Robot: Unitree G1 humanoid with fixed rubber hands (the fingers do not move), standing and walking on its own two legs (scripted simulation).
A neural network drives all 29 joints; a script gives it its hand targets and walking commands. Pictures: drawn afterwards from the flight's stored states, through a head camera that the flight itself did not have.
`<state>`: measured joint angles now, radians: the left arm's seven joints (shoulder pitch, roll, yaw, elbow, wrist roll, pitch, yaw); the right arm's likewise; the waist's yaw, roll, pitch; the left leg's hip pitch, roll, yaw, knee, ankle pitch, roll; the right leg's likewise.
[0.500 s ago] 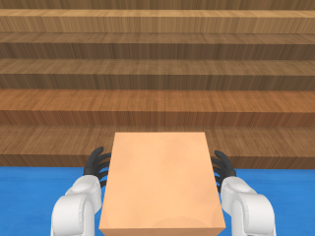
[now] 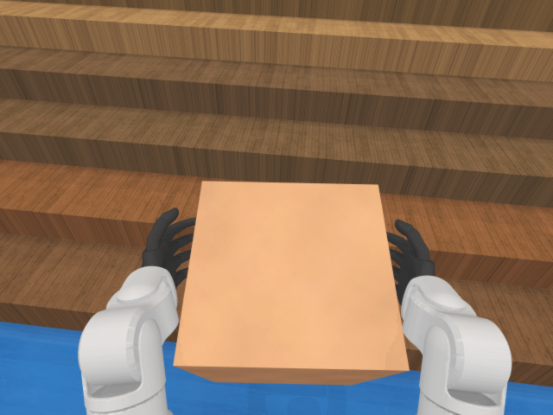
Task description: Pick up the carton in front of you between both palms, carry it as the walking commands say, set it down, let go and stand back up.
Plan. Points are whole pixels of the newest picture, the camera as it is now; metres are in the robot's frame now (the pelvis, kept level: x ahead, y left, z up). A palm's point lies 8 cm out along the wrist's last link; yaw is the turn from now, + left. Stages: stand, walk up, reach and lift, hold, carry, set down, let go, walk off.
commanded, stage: carry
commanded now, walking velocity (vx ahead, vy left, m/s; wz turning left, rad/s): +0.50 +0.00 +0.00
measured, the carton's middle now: (286, 295) +0.29 +0.01 +0.08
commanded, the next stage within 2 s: none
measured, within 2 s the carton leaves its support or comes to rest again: neither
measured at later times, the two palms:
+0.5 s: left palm (219, 111) +0.68 +0.16 +0.15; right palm (360, 113) +0.70 -0.14 +0.15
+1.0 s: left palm (240, 35) +1.03 +0.15 +0.20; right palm (349, 45) +0.98 -0.15 +0.20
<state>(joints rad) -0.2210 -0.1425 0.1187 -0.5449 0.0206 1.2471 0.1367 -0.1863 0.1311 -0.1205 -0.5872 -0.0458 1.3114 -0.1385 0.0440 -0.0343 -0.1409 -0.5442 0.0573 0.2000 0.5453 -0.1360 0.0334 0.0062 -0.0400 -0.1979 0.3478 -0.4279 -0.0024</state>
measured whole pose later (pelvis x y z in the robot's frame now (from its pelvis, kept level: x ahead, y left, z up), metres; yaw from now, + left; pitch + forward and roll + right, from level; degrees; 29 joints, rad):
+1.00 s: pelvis +0.65 +0.05 +0.08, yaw -2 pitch +3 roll +3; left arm -0.62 -0.09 0.32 -0.21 0.03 1.18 0.15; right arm -0.63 0.08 -0.22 -0.16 -0.01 1.21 -0.19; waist -0.15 -0.07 0.09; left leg -0.72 -0.05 0.18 1.04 -0.38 0.12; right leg -0.55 0.05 0.11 1.69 -0.25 -0.07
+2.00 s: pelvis +1.28 +0.12 +0.39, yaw -1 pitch +2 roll +3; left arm -0.78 -0.08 0.42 -0.05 0.08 1.26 0.14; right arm -0.74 0.06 -0.26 0.00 0.03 1.25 -0.22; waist -0.16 -0.07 0.08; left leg -0.69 -0.02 0.19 0.98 -0.33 0.10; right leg -0.56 0.03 0.13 1.68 -0.17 -0.08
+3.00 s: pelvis +1.92 +0.10 +0.68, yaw -2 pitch +3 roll +4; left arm -0.74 -0.04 0.41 0.02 0.07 1.27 0.12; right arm -0.81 0.05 -0.22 0.14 -0.02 1.28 -0.20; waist -0.15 -0.04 -0.02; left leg -0.76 -0.04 0.24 1.09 -0.40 0.15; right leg -0.35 -0.01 0.03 1.33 -0.13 -0.05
